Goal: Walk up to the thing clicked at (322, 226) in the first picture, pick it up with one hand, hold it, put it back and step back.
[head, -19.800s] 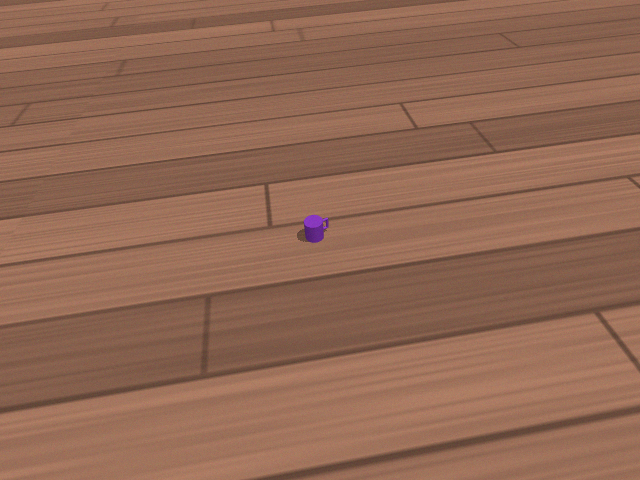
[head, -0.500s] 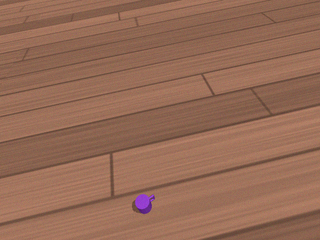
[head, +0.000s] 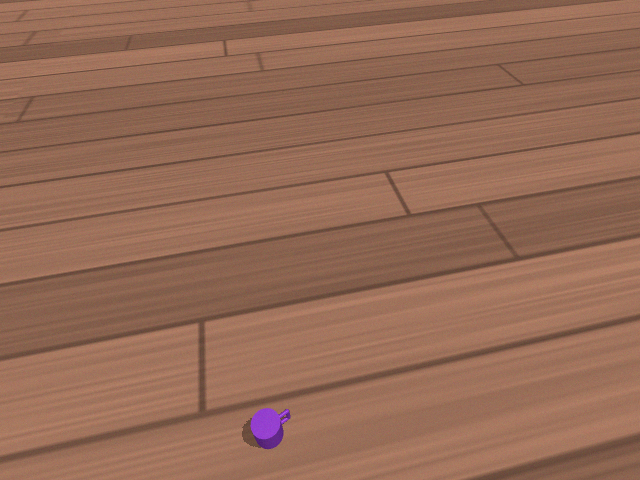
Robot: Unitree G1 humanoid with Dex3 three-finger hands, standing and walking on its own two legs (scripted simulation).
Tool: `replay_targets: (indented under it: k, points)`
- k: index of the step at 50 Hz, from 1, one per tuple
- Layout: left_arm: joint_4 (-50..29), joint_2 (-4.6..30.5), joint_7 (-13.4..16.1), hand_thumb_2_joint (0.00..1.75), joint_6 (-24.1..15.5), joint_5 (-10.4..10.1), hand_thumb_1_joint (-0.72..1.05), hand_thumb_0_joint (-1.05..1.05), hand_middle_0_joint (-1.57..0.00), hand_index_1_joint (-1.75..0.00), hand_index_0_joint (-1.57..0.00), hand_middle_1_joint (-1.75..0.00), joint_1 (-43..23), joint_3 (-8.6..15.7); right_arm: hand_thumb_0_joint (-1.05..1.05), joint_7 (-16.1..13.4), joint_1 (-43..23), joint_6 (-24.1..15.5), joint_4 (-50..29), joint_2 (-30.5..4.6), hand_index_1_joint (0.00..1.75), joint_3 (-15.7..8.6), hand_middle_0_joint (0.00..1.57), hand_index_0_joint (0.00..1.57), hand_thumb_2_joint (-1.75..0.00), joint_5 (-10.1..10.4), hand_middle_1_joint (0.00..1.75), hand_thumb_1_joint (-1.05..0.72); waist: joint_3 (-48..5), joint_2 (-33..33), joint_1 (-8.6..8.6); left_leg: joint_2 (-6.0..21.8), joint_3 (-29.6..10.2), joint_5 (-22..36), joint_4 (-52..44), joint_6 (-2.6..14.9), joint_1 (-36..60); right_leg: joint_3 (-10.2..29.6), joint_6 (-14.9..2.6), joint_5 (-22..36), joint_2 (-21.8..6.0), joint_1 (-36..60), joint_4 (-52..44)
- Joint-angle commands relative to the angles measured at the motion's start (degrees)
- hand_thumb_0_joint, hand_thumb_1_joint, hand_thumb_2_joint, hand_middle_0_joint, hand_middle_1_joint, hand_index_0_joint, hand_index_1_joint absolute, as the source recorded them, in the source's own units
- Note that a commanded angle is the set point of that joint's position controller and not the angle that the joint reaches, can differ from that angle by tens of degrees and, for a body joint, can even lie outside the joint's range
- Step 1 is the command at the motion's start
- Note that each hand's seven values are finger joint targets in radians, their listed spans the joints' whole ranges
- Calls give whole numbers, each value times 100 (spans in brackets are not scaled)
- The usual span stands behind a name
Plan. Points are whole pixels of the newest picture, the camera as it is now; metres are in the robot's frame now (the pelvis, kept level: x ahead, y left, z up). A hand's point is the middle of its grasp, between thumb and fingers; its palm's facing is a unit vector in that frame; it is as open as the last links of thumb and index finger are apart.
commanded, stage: walk up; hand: left
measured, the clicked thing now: (272, 425) +0.45 +0.21 -0.73
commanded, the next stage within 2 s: stand in 1.06 s
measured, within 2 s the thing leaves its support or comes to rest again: neither
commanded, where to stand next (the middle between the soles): +0.04 -0.01 m, yaw -1 degrees
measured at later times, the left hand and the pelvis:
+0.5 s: hand out of the picture +0.09 +0.26 -0.15, palm faces +0.01 -0.93 -0.37, open 7.4 cm; pelvis +0.01 -0.01 +0.00, yaw +0 degrees
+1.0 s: hand out of the picture +0.08 +0.26 -0.15, palm faces +0.01 -0.93 -0.36, open 7.4 cm; pelvis +0.01 -0.01 +0.01, yaw +0 degrees
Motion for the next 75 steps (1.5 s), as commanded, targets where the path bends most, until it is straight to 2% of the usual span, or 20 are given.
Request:
replay_targets:
  k: [1,5,7,10,12,15,20,25,42,44,48,52,53,56,62,69,72,75]
  points:
    - [-265,1144,106,90,-114,-26,90,0,-20,-30,-20,-30,-224,203,0,-165,-324,-152,-411,-1392,30,-312,20,20,-90,74,30,-90,-937,550,0,736,-547,2613,-367,269,630,293,-299,1668,-465,470,-237]
    - [-194,1080,107,90,-70,-9,90,0,-20,-30,-20,-30,-349,151,0,-175,-441,-104,-379,-1375,30,-325,20,20,-90,85,30,-90,-770,433,3,793,-610,2281,-543,325,584,203,-270,1322,-422,391,-233]
    - [-137,1078,102,90,-58,5,90,0,-20,-30,-20,-30,-406,150,0,-172,-541,-77,-363,-1366,30,-322,20,20,-90,84,30,-90,-577,351,9,769,-638,1775,-645,333,406,200,-269,1066,-391,341,-287]
    - [-29,1105,100,90,-59,26,90,0,-20,-30,-20,-30,-414,150,0,-157,-709,-64,-341,-1316,30,-313,20,20,-90,76,30,-90,-356,177,17,680,-561,1476,-631,273,327,295,-288,1088,-448,259,-464]
    - [-14,1147,106,90,-80,39,90,0,-20,-30,-20,-30,-444,164,0,-145,-698,-59,-314,-1306,30,-313,20,20,-90,63,30,-90,-425,0,-19,609,-447,1582,-510,248,438,391,-310,1368,-537,313,-562]
    - [-13,1159,110,90,-94,40,90,0,-20,-30,-20,-30,-621,174,0,-132,-721,-44,-251,-1291,30,-299,20,20,-90,64,30,-90,-409,-5,-67,565,-421,1563,-566,185,463,427,-295,1471,-577,324,-624]
    - [25,1163,117,90,-93,47,90,0,-20,-30,-20,-30,-622,195,0,-130,-790,-27,-196,-1290,30,-305,20,20,-90,49,30,-90,-466,-2,-62,554,-373,1550,-569,182,542,396,-278,1463,-559,380,-676]
    - [12,1148,124,90,-81,50,90,0,-20,-30,-20,-30,-570,214,0,-138,-833,-28,-180,-1244,30,-279,20,20,-90,37,30,-90,-632,109,-24,577,-333,1741,-584,173,642,390,-275,1742,-603,507,-647]
    - [83,1048,79,90,-19,75,90,0,-20,-30,-20,-30,-593,220,0,-166,-751,-44,-41,-1271,30,-269,20,20,-90,14,30,-90,-250,283,-22,603,-553,834,-1025,185,231,373,-281,737,-466,489,-821]
    - [101,1056,77,90,-22,73,90,0,-20,-30,-20,-30,-478,229,0,-163,-749,-52,-57,-1267,30,-260,20,20,-90,24,30,-90,-300,258,14,616,-553,917,-991,203,304,366,-272,756,-458,504,-843]
    - [87,1079,80,90,-33,75,90,0,-20,-30,-20,-30,-517,248,0,-166,-651,-56,-34,-1241,30,-265,20,20,-90,23,30,-90,-453,144,-28,565,-446,1196,-862,164,460,417,-281,1019,-529,527,-854]
    - [84,1037,77,90,-16,81,90,0,-20,-30,-20,-30,-510,232,0,-169,-674,-54,-51,-1266,30,-265,20,20,-90,15,30,-90,-355,213,-3,611,-526,1090,-971,191,367,340,-251,905,-482,537,-852]
    - [95,955,80,90,9,17,90,0,-20,-30,-20,-30,-584,177,0,-205,-766,-94,-95,-1246,30,-218,20,20,-90,38,30,-90,-87,68,-33,742,-593,1869,-1035,114,399,432,-221,1464,-599,310,-828]
    - [104,955,84,90,28,-7,90,0,-20,-30,-20,-30,-455,171,0,-226,-704,-133,-60,-1279,30,-218,20,20,-90,66,30,-90,-424,154,-14,799,-558,2427,-903,86,780,367,-194,1840,-591,464,-781]
    - [109,960,69,90,42,20,90,0,-20,-30,-20,-30,-462,142,0,-229,-749,-109,-42,-1261,30,-186,20,20,-90,69,30,-90,-596,202,-29,771,-472,1906,-1016,43,834,424,-182,1546,-599,511,-914]
    - [121,987,48,90,50,38,90,0,-20,-30,-20,-30,-547,118,0,-204,-769,-90,13,-1239,30,-160,20,20,-90,40,30,-90,-332,215,-59,734,-479,1045,-1196,-14,578,506,-198,781,-596,285,-1090]
    - [129,998,52,90,39,46,90,0,-20,-30,-20,-30,-519,115,0,-188,-801,-83,-2,-1234,30,-183,20,20,-90,36,30,-90,-384,161,-45,756,-498,1131,-1157,21,606,504,-207,868,-613,331,-1091]
    - [148,1009,42,90,30,40,90,0,-20,-30,-20,-30,-456,120,0,-183,-761,-88,26,-1259,30,-187,20,20,-90,29,30,-90,-284,168,-42,729,-491,825,-1184,29,576,542,-205,638,-598,199,-1152]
